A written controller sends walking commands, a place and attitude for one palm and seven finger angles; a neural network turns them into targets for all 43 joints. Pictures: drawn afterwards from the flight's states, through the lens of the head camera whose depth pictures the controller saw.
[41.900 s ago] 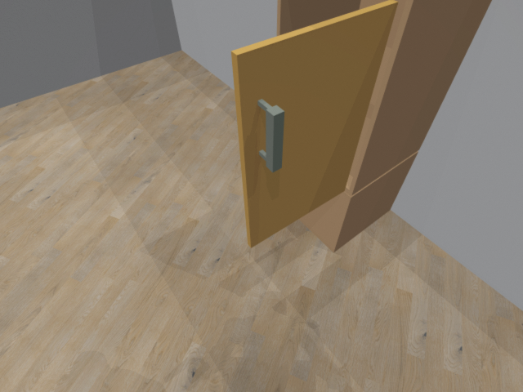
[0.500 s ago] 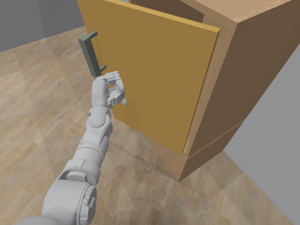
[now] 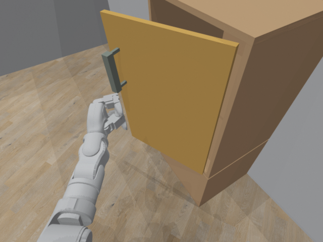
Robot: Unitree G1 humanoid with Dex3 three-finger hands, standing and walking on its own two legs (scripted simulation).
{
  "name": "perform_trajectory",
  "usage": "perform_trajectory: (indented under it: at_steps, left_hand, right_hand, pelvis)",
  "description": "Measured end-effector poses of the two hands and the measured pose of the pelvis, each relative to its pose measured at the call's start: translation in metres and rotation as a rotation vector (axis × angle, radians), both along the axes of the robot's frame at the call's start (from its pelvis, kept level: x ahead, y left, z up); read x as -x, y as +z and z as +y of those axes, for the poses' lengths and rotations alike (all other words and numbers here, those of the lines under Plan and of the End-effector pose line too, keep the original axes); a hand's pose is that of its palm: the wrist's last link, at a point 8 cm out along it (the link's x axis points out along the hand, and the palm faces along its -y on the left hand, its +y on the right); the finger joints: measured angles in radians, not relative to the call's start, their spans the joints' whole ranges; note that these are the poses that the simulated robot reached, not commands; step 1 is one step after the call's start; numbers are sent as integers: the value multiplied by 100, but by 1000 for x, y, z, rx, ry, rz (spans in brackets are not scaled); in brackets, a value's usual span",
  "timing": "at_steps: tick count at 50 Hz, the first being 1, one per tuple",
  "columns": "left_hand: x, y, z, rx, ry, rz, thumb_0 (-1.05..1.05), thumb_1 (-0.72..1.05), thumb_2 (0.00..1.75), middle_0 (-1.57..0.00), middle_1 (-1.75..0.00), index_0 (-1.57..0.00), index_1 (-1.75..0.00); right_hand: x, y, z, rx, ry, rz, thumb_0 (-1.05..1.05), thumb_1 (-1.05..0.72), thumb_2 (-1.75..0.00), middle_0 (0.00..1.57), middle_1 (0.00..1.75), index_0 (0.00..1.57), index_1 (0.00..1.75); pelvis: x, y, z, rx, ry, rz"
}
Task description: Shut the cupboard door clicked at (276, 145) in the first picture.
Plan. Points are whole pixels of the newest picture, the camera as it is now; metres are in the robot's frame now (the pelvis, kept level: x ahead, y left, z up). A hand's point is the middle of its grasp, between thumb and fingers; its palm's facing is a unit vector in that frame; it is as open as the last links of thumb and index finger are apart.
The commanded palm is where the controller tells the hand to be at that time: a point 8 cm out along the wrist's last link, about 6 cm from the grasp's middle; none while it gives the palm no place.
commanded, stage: draw the hand back to the body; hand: left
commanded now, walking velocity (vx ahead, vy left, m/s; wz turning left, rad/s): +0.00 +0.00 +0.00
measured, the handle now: (116, 70) +0.61 +0.16 +0.10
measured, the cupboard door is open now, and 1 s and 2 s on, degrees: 25 25 25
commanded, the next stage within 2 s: step back with the hand held close in 1.32 s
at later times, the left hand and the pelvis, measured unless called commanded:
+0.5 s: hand (62, 153) +0.27 +0.20 +0.15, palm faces +0.14 -0.96 -0.22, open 3.3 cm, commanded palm +0.23 +0.25 +0.17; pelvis +0.00 +0.03 +0.02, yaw +2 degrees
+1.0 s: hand out of the picture +0.19 +0.32 +0.18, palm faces +0.45 -0.78 -0.43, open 6.6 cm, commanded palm +0.14 +0.35 +0.20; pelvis +0.01 +0.04 +0.03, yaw +2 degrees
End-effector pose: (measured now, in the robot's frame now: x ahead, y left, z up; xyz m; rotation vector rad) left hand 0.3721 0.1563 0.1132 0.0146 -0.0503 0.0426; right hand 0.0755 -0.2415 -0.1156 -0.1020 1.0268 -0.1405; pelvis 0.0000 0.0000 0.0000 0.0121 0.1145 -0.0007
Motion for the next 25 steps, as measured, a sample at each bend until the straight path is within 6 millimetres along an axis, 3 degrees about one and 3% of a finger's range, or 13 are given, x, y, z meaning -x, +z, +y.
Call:
perform_trajectory:
  at_steps: [6,13,18,25]
  left_hand:
    - [36,10,22,-2,-6,-13,2,90,90,-130,-150,-130,-150]
    - [65,25,43,-8,-16,-7,2,90,90,-128,-147,-128,-147]
    - [93,36,58,-135,3,-25,2,90,90,-120,-138,-120,-138]
    - [131,44,92,-212,99,-19,2,90,90,-103,-120,-103,-120]
  right_hand:
    - [-20,13,3,40,7,-70,1,-90,-89,20,30,20,30]
    - [-76,42,20,51,60,-253,1,-91,-89,19,30,20,30]
    - [-108,64,42,39,106,-342,1,-91,-89,19,30,20,30]
    - [-125,73,70,16,177,-348,1,-90,-89,20,30,20,30]
  pelvis:
    - [2,5,7,11,10,-52]
    - [4,9,16,16,21,-97]
    - [3,17,21,16,28,-132]
    - [-1,24,27,20,37,-162]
